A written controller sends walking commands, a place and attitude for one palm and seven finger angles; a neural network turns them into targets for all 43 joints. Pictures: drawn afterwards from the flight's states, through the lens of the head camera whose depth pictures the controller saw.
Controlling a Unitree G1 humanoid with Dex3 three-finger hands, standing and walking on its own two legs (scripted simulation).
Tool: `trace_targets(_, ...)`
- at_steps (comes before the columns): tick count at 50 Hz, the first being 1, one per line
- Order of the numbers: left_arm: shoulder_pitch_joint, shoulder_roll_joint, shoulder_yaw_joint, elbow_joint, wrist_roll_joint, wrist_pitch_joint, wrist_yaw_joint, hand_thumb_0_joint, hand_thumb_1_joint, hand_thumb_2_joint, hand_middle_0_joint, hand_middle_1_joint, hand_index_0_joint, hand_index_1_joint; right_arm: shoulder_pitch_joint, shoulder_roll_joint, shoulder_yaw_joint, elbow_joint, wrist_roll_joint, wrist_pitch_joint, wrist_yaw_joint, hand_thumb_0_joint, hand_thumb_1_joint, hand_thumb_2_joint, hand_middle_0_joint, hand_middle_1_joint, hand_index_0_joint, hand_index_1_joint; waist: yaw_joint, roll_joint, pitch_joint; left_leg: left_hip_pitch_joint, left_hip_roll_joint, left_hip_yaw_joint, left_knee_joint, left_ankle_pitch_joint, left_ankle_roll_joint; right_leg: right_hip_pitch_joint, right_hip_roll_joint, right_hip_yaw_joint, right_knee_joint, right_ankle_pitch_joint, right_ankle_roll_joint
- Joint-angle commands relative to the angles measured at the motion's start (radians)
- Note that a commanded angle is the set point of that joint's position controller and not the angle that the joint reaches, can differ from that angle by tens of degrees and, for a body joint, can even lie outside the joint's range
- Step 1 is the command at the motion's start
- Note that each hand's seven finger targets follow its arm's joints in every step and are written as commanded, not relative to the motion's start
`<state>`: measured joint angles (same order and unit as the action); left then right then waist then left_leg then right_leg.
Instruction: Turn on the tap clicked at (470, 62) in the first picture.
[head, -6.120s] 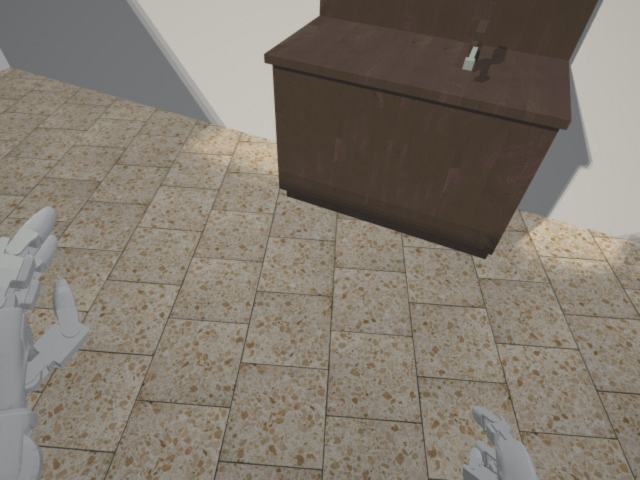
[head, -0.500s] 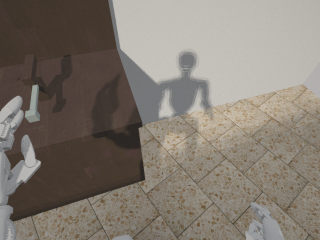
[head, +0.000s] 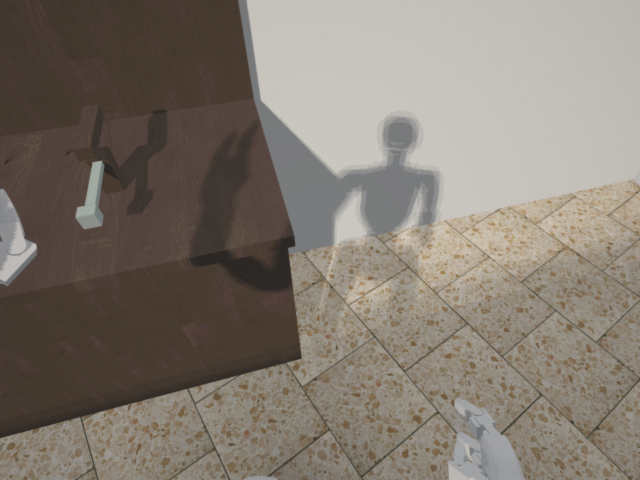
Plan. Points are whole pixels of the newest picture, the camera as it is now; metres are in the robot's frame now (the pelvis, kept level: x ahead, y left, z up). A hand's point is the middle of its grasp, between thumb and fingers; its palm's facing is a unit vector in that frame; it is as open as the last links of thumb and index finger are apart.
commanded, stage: come to a stop and stand still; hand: left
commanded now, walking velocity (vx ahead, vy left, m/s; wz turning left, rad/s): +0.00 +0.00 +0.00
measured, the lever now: (89, 216) +0.45 +0.43 +0.02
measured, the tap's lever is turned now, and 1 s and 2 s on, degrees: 0 0 0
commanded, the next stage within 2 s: look again from close up in 0.98 s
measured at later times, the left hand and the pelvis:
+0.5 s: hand (63, 263) +0.25 +0.28 +0.18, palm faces +0.35 -0.83 -0.42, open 7.4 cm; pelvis +0.03 +0.04 +0.01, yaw -3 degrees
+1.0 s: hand (47, 258) +0.27 +0.31 +0.17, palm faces +0.35 -0.87 -0.35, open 7.4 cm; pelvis +0.04 +0.07 +0.01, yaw -3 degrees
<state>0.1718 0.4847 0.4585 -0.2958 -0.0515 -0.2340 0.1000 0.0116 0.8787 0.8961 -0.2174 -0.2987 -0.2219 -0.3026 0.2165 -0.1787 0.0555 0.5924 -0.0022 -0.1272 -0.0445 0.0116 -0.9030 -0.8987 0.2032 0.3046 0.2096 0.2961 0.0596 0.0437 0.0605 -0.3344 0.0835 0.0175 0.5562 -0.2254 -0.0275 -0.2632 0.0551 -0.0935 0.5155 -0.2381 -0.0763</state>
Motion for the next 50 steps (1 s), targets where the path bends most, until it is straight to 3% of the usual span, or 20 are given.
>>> trace_targets(1,0.164,-0.006,-0.055,-0.204,-0.016,-0.036,-0.009,0.0,0.9,0.9,-0.2,-0.3,-0.2,-0.3,-0.038,-0.13,-0.069,-0.161,0.015,-0.061,0.03,0.0,-0.9,-0.9,0.2,0.3,0.2,0.3,-0.018,-0.174,-0.108,0.086,-0.082,0.018,0.024,-0.075,0.031,-0.005,-0.219,0.303,-0.314,-0.125,0.052)
trace_targets(3,0.167,-0.015,-0.082,-0.256,-0.005,-0.019,-0.001,0.0,0.9,0.9,-0.2,-0.3,-0.2,-0.3,-0.052,-0.131,-0.07,-0.148,0.013,-0.066,0.028,0.0,-0.9,-0.9,0.2,0.3,0.2,0.3,-0.028,-0.223,-0.103,0.128,-0.082,-0.001,-0.022,-0.049,0.037,-0.028,-0.19,0.251,-0.322,-0.192,0.058)
trace_targets(6,0.157,0.04,-0.03,-0.302,0.001,-0.015,0.02,0.0,0.9,0.9,-0.2,-0.3,-0.2,-0.3,-0.079,-0.149,-0.075,-0.153,0.007,-0.065,0.008,0.0,-0.9,-0.9,0.2,0.3,0.2,0.3,-0.036,-0.125,-0.081,0.157,-0.069,-0.037,-0.114,-0.032,0.038,-0.055,-0.13,0.195,-0.307,-0.234,0.064)
trace_targets(8,0.125,0.09,0.023,-0.366,0.008,-0.033,0.034,0.0,0.9,0.9,-0.2,-0.3,-0.2,-0.3,-0.101,-0.157,-0.078,-0.161,0.002,-0.062,-0.007,0.0,-0.9,-0.9,0.2,0.3,0.2,0.3,-0.037,-0.045,-0.068,0.132,-0.071,-0.043,-0.127,-0.05,0.04,-0.047,-0.127,0.194,-0.315,-0.247,0.066)
trace_targets(9,0.075,0.173,0.086,-0.44,0.013,-0.047,0.045,0.0,0.9,0.9,-0.2,-0.3,-0.2,-0.3,-0.117,-0.16,-0.077,-0.166,0.0,-0.059,-0.013,0.0,-0.9,-0.9,0.2,0.3,0.2,0.3,-0.037,0.008,-0.053,0.129,-0.072,-0.042,-0.134,-0.066,0.035,-0.061,-0.128,0.199,-0.319,-0.271,0.065)
trace_targets(11,0.124,0.127,0.066,-0.45,0.014,-0.061,0.048,0.0,0.9,0.9,-0.2,-0.3,-0.2,-0.3,-0.107,-0.151,-0.076,-0.172,-0.002,-0.061,-0.018,0.0,-0.9,-0.9,0.2,0.3,0.2,0.3,-0.04,0.104,-0.068,0.111,-0.068,-0.054,-0.147,-0.069,0.041,-0.009,-0.123,0.186,-0.296,-0.229,0.055)
trace_targets(13,0.147,0.131,0.081,-0.491,0.012,-0.069,0.055,0.0,0.9,0.9,-0.2,-0.3,-0.2,-0.3,-0.101,-0.155,-0.078,-0.168,-0.008,-0.066,-0.015,0.0,-0.9,-0.9,0.2,0.3,0.2,0.3,-0.042,0.166,-0.107,0.095,-0.067,-0.062,-0.157,-0.037,0.042,0.071,-0.111,0.176,-0.271,-0.131,0.052)
trace_targets(14,0.169,0.143,0.096,-0.505,0.011,-0.072,0.055,0.0,0.9,0.9,-0.2,-0.3,-0.2,-0.3,-0.106,-0.155,-0.077,-0.173,-0.011,-0.071,-0.014,0.0,-0.9,-0.9,0.2,0.3,0.2,0.3,-0.042,0.148,-0.123,0.104,-0.058,-0.073,-0.162,-0.013,0.041,0.091,-0.104,0.163,-0.253,-0.076,0.055)
trace_targets(18,0.282,0.075,0.071,-0.445,-0.004,-0.073,0.053,0.0,0.9,0.9,-0.2,-0.3,-0.2,-0.3,-0.081,-0.168,-0.091,-0.157,-0.014,-0.083,-0.007,0.0,-0.9,-0.9,0.2,0.3,0.2,0.3,-0.043,0.057,-0.198,0.129,-0.063,-0.063,-0.142,0.11,0.035,0.175,-0.095,0.135,-0.219,0.115,0.061)
trace_targets(19,0.326,0.038,0.047,-0.387,-0.007,-0.063,0.047,0.0,0.9,0.9,-0.2,-0.3,-0.2,-0.3,-0.079,-0.17,-0.093,-0.153,-0.013,-0.085,-0.004,0.0,-0.9,-0.9,0.2,0.3,0.2,0.3,-0.045,0.033,-0.201,0.15,-0.058,-0.064,-0.147,0.138,0.035,0.169,-0.09,0.124,-0.211,0.148,0.063)
trace_targets(22,0.325,0.008,0.02,-0.327,-0.01,-0.044,0.039,0.0,0.9,0.9,-0.2,-0.3,-0.2,-0.3,-0.076,-0.18,-0.1,-0.135,-0.012,-0.072,-0.001,0.0,-0.9,-0.9,0.2,0.3,0.2,0.3,-0.05,-0.048,-0.177,0.149,-0.048,-0.071,-0.162,0.165,0.033,0.142,-0.074,0.109,-0.21,0.175,0.076)
trace_targets(27,0.224,0.004,-0.021,-0.32,0.0,-0.03,0.03,0.0,0.9,0.9,-0.2,-0.3,-0.2,-0.3,-0.094,-0.173,-0.09,-0.137,-0.009,-0.052,-0.009,0.0,-0.9,-0.9,0.2,0.3,0.2,0.3,-0.049,-0.04,-0.145,0.154,-0.038,-0.083,-0.22,0.161,0.037,0.121,-0.056,0.093,-0.205,0.161,0.087)
trace_targets(29,0.147,0.04,-0.007,-0.376,0.005,-0.03,0.031,0.0,0.9,0.9,-0.2,-0.3,-0.2,-0.3,-0.113,-0.168,-0.084,-0.143,-0.012,-0.046,-0.014,0.0,-0.9,-0.9,0.2,0.3,0.2,0.3,-0.046,-0.008,-0.153,0.168,-0.046,-0.077,-0.228,0.169,0.036,0.127,-0.055,0.095,-0.204,0.174,0.087)
trace_targets(32,0.108,0.032,-0.023,-0.426,0.009,-0.03,0.036,0.0,0.9,0.9,-0.2,-0.3,-0.2,-0.3,-0.12,-0.157,-0.076,-0.158,-0.014,-0.043,-0.014,0.0,-0.9,-0.9,0.2,0.3,0.2,0.3,-0.041,0.026,-0.186,0.187,-0.046,-0.084,-0.227,0.223,0.037,0.163,-0.055,0.086,-0.19,0.213,0.082)
trace_targets(34,0.103,0.065,0.007,-0.46,0.01,-0.027,0.043,0.0,0.9,0.9,-0.2,-0.3,-0.2,-0.3,-0.126,-0.155,-0.073,-0.161,-0.019,-0.039,-0.015,0.0,-0.9,-0.9,0.2,0.3,0.2,0.3,-0.038,0.06,-0.212,0.205,-0.052,-0.078,-0.214,0.281,0.032,0.181,-0.057,0.083,-0.185,0.247,0.08)
trace_targets(40,0.223,0.022,-0.004,-0.422,0.0,-0.016,0.04,0.0,0.9,0.9,-0.2,-0.3,-0.2,-0.3,-0.112,-0.147,-0.075,-0.167,-0.02,-0.017,-0.004,0.0,-0.9,-0.9,0.2,0.3,0.2,0.3,-0.037,0.061,-0.237,0.21,-0.044,-0.081,-0.199,0.409,0.004,0.193,-0.05,0.066,-0.177,0.281,0.075)
trace_targets(45,0.248,-0.004,-0.021,-0.353,-0.007,-0.004,0.031,0.0,0.9,0.9,-0.2,-0.3,-0.2,-0.3,-0.109,-0.153,-0.079,-0.169,-0.013,0.003,-0.003,0.0,-0.9,-0.9,0.2,0.3,0.2,0.3,-0.04,0.017,-0.194,0.158,-0.038,-0.085,-0.229,0.315,-0.003,0.179,-0.05,0.069,-0.191,0.234,0.078)
trace_targets(50,0.17,0.019,-0.025,-0.405,-0.001,-0.012,0.037,0.0,0.9,0.9,-0.2,-0.3,-0.2,-0.3,-0.122,-0.155,-0.078,-0.176,-0.012,0.002,-0.013,0.0,-0.9,-0.9,0.2,0.3,0.2,0.3,-0.04,0.055,-0.181,0.136,-0.037,-0.097,-0.267,0.184,0.0,0.174,-0.048,0.071,-0.192,0.169,0.08)
